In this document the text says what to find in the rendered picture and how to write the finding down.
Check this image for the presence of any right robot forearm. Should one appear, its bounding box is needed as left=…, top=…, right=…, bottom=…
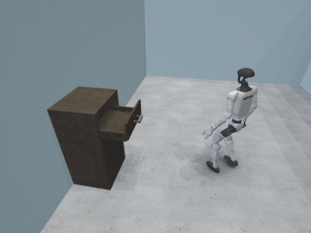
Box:
left=243, top=109, right=255, bottom=119

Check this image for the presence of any left robot forearm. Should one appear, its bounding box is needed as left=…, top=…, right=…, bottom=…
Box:
left=210, top=113, right=228, bottom=131

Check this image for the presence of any right robot upper arm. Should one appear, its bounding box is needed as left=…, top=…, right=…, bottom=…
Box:
left=250, top=85, right=259, bottom=110

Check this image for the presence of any left robot thigh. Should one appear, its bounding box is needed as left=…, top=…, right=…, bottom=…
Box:
left=212, top=125, right=234, bottom=150

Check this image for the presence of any left robot hand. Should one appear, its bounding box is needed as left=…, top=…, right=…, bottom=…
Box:
left=202, top=127, right=213, bottom=140

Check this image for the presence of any drawer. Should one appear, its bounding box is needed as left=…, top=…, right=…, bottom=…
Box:
left=97, top=99, right=142, bottom=142

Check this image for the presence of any left robot upper arm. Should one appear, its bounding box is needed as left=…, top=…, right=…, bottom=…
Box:
left=225, top=91, right=239, bottom=119

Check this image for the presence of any robot right foot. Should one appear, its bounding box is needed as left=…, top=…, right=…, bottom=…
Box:
left=224, top=155, right=238, bottom=166

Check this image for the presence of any handle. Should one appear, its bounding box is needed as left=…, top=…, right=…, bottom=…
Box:
left=133, top=115, right=143, bottom=123

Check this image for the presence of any cabinet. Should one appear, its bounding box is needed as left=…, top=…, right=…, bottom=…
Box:
left=47, top=86, right=125, bottom=190

